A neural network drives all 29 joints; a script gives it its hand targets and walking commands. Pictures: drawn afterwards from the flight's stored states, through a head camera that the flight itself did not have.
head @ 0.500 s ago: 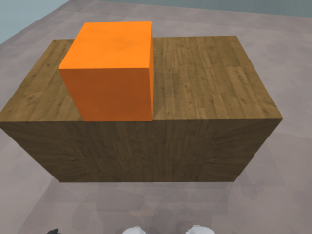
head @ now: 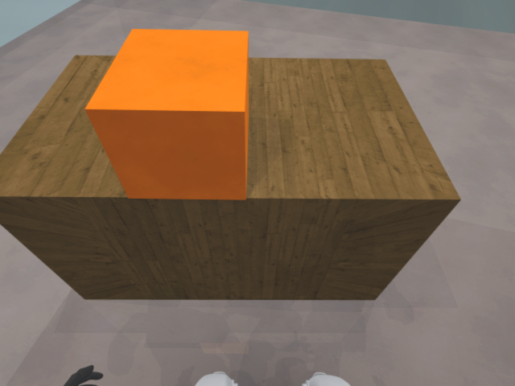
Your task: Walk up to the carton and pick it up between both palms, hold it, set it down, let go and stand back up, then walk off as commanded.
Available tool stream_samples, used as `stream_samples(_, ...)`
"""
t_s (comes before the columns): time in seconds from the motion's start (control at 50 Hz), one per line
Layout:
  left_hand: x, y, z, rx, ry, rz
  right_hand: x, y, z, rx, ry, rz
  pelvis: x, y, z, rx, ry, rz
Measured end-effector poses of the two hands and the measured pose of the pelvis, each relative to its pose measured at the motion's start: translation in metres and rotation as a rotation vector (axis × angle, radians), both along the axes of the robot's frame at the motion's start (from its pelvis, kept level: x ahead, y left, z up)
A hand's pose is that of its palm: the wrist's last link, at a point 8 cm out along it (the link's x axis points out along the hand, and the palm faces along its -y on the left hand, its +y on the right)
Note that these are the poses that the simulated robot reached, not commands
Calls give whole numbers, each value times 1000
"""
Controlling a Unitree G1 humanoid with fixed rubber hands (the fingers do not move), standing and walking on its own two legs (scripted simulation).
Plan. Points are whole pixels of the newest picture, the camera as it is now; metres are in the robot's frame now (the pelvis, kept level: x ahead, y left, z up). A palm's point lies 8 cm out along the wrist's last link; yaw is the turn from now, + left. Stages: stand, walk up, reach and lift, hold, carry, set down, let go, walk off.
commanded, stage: walk up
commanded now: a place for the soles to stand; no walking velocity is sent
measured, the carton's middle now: (188, 114) +0.67 +0.20 +0.03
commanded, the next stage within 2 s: none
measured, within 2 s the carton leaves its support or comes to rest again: neither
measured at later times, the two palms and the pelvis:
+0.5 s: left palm out of the picture +0.07 +0.50 -0.07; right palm out of the picture +0.13 -0.17 -0.10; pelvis +0.02 +0.15 -0.02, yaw +3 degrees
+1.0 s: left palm out of the picture +0.12 +0.55 -0.08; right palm out of the picture +0.13 -0.11 -0.08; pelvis +0.05 +0.23 +0.00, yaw +0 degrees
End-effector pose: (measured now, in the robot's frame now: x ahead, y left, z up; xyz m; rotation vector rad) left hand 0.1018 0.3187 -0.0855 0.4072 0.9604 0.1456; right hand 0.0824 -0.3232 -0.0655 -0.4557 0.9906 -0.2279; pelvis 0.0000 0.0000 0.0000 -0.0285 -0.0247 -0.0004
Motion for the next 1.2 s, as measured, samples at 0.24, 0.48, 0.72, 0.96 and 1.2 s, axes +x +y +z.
stream_samples(0.24, -48, 59, 32, 178, 40, 68, 32, 29, -26, 78, 25, -20, 10, 32, -2, -26, -4, 30)
stream_samples(0.48, -38, 180, 21, 208, 35, 91, 46, 143, -43, 105, 1, 15, 18, 144, -19, -49, -19, 47)
stream_samples(0.72, 11, 210, 3, 67, 5, 55, 57, 182, 10, -1, -30, 14, 39, 196, -1, 1, -23, 26)
stream_samples(0.96, 29, 223, 0, 45, 44, 26, 44, 205, -5, 11, 17, -69, 48, 225, -3, 12, -3, -25)
stream_samples(1.2, 19, 297, 2, 99, 9, 81, 48, 261, -18, 16, -17, 7, 44, 280, -15, 14, -36, 36)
